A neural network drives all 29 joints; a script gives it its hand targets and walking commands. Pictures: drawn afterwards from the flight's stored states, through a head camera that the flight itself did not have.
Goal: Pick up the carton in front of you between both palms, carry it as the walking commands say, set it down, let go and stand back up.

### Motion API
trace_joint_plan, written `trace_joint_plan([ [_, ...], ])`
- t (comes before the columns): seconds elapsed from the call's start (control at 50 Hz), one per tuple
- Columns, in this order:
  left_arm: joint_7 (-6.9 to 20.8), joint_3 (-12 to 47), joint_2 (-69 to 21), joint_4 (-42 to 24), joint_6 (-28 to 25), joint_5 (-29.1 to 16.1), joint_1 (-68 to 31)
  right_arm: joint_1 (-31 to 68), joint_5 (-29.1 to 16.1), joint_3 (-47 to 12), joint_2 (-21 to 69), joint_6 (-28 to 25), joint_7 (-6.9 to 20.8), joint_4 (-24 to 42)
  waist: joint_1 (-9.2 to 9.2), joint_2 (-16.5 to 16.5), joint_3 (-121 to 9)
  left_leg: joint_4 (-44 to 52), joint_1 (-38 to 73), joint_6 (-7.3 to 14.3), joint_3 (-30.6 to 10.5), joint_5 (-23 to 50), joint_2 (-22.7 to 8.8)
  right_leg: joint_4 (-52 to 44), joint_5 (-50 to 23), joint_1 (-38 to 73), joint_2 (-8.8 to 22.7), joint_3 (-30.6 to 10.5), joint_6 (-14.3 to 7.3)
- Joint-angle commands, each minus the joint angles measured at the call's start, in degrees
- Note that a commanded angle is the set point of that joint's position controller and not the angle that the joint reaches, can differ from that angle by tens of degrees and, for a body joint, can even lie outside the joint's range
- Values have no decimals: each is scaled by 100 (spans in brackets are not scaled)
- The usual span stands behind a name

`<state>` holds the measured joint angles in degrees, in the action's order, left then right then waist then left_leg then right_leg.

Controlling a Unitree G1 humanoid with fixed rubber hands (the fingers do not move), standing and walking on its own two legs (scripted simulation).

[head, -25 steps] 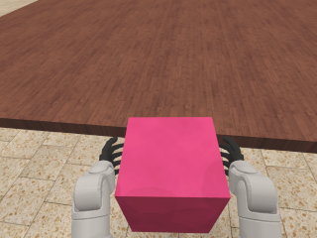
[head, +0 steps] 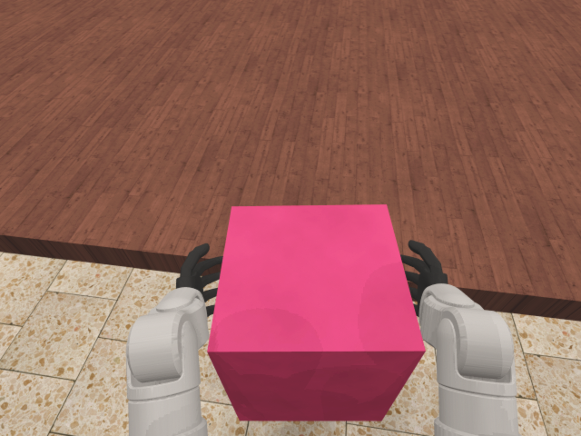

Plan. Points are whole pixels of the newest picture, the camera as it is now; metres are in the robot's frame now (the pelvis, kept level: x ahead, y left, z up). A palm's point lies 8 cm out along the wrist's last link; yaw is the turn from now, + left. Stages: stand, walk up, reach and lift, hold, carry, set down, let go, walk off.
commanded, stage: carry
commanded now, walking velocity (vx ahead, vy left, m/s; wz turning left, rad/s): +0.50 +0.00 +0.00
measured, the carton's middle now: (309, 317) +0.28 +0.00 +0.01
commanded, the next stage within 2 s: none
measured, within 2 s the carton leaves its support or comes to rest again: neither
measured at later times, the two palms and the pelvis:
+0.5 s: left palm (224, 117) +0.58 +0.14 +0.14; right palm (398, 111) +0.60 -0.15 +0.14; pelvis +0.25 -0.02 +0.00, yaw +3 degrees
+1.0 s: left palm (213, 98) +0.68 +0.19 +0.11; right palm (366, 91) +0.70 -0.11 +0.12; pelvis +0.32 +0.02 +0.02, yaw +3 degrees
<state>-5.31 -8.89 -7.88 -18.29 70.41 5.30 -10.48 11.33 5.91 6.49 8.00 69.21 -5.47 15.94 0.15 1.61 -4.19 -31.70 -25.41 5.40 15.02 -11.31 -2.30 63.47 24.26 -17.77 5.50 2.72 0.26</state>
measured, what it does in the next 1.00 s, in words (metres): walks ahead: right foot, then left foot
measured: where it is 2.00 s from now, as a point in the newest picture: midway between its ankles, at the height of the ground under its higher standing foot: (286, 401)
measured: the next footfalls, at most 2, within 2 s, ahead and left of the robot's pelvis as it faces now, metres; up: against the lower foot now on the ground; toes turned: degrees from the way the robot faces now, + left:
right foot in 0.32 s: +0.39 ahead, -0.05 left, +0.00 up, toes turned -6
left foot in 0.50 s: +0.22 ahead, +0.10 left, +0.00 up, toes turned +7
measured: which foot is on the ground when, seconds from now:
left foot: down 0.00-0.36, up 0.38-0.48, down 0.50-1.00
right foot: up 0.00-0.30, down 0.32-1.00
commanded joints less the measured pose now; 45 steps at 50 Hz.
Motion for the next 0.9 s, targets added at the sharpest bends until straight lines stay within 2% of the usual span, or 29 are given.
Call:
trace_joint_plan([
  [0.0,1545,4468,-5385,-555,-146,-2273,-2847,2621,-2309,-4133,5613,-112,1469,675,83,-380,-1780,1811,3018,296,-2696,809,-1835,488,-644,-2012,313,-259,-173],
  [0.02,1527,4495,-5514,-548,-207,-2252,-2824,2700,-2371,-4190,5643,-161,1487,758,70,-526,-1825,1867,2881,191,-2298,897,-1711,190,-814,-1815,272,-153,-160],
  [0.06,1461,4505,-5551,-494,-330,-2147,-2507,2547,-2445,-4263,5589,-217,1534,881,58,-739,-1783,1816,2879,178,-1719,1892,-1538,-425,-857,-1695,99,125,-84],
  [0.12,1344,4507,-5442,-464,-446,-1949,-2118,2296,-2484,-4288,5364,-258,1616,936,52,-916,-1685,1590,3169,143,-1104,3234,-1324,-1441,-1129,-1795,-152,471,-20],
  [0.18,1276,4564,-5223,-716,-449,-1962,-2261,2275,-2472,-4272,5078,-266,1634,1018,60,-1154,-1409,1407,3055,39,-602,3902,-1082,-2487,-1704,-1529,-339,780,-38],
  [0.22,1261,4599,-4961,-960,-380,-2086,-2617,2447,-2421,-4222,4811,-232,1583,1146,96,-1193,-1335,1239,2940,-34,-397,3911,-979,-3021,-2288,-1121,-482,932,-63],
  [0.26,1260,4583,-4598,-1133,-261,-2243,-3057,2786,-2368,-4149,4463,-152,1492,1260,96,-1087,-1349,763,2738,-127,-285,3406,-909,-3484,-2797,-447,-543,996,-105],
  [0.28,1260,4533,-4396,-1124,-186,-2289,-3239,3032,-2348,-4102,4249,-89,1437,1276,25,-877,-1360,269,2486,-255,-153,3076,-810,-3988,-3236,145,-584,1098,-124],
  [0.3,1256,4450,-4142,-1061,-102,-2301,-3415,3243,-2311,-4043,3982,-10,1381,1224,-10,-647,-1391,-145,2119,-411,-200,2652,-681,-4279,-3692,833,-489,1048,-118],
  [0.32,1246,4319,-3854,-924,0,-2304,-3621,3468,-2260,-3959,3670,78,1324,1099,-37,-336,-1627,-676,1516,-592,-340,1282,-564,-3991,-5014,1727,256,349,-166],
  [0.34,1219,4170,-3591,-693,74,-2257,-3822,3826,-2358,-3952,3633,222,1262,1014,-111,557,-2238,-1437,697,-698,-701,-860,-269,-3356,-6896,2898,1347,-772,-908],
  [0.36,1178,4004,-3514,-380,141,-2270,-3826,4071,-2469,-3886,3563,343,1221,887,-171,984,-2490,-1819,419,-690,-929,-2170,9,-3674,-6341,2942,1618,-1383,-1398],
  [0.38,1150,3957,-3555,-308,200,-2357,-4090,4419,-2561,-3821,3582,401,1196,727,-136,851,-2387,-1764,332,-603,-1196,-2483,-25,-3970,-5445,2677,1572,-1445,-1431],
  [0.4,1135,3911,-3663,-234,249,-2452,-4436,4798,-2644,-3750,3683,436,1177,604,-117,695,-2382,-1327,302,-512,-1368,-2563,-67,-4114,-4777,2579,1464,-1347,-1319],
  [0.44,1129,3799,-3930,-138,302,-2612,-5265,5540,-2796,-3671,3971,477,1142,363,-89,704,-2378,-248,736,-477,-1324,-1989,-77,-4146,-4385,2226,1156,-759,-1033],
  [0.48,1135,3744,-4153,-3,332,-2711,-5875,5982,-2837,-3563,4226,496,1112,83,-48,548,-2663,474,1351,-493,-1145,-825,-14,-3893,-4146,2114,830,-240,-817],
  [0.5,1141,3701,-4197,127,361,-2727,-6069,6113,-2853,-3527,4369,514,1102,-100,-34,418,-2724,571,1468,-494,-1205,-387,-154,-3781,-4053,2062,725,-56,-740],
  [0.52,1152,3705,-4253,234,386,-2768,-6429,6376,-2822,-3466,4423,518,1087,-243,-32,200,-2639,435,1439,-497,-1309,95,-323,-3556,-4376,2049,610,101,-697],
  [0.54,1151,3664,-4295,442,414,-2805,-6658,6574,-2792,-3389,4422,553,1069,-438,-93,42,-2627,92,1592,-500,-1322,807,-401,-3342,-4817,1926,537,91,-658],
  [0.56,1138,3582,-4301,673,438,-2795,-6769,6674,-2779,-3316,4452,589,1058,-692,-101,-12,-2659,-80,1687,-512,-1305,1153,-424,-3190,-5131,1845,521,98,-651],
  [0.68,1085,3051,-4712,1805,494,-2688,-7499,7330,-2653,-2685,4779,603,1067,-1790,-36,-81,-2738,-198,1624,-537,-1344,1786,-414,-2786,-6082,1823,546,96,-765],
  [0.72,1096,2908,-4982,2096,441,-2649,-7658,7502,-2614,-2519,5013,554,1098,-2020,-20,-106,-2722,-117,1715,-537,-1359,2100,-428,-2747,-5983,1736,500,150,-753],
  [0.8,1113,2776,-5538,2436,255,-2536,-7659,7571,-2545,-2362,5502,381,1175,-2260,2,-355,-2668,-118,2161,-510,-1419,3454,-536,-2755,-5133,1307,260,388,-639],
  [0.84,1118,2812,-5781,2399,139,-2486,-7561,7490,-2520,-2395,5711,268,1212,-2202,10,-463,-2611,-170,2304,-515,-1397,4002,-545,-2949,-4722,1217,97,545,-574],
  [0.88,1113,2935,-5945,2185,25,-2469,-7495,7433,-2527,-2524,5844,155,1229,-1967,-3,-443,-2595,-234,2171,-566,-1328,3996,-473,-3193,-4888,1507,43,600,-578],
])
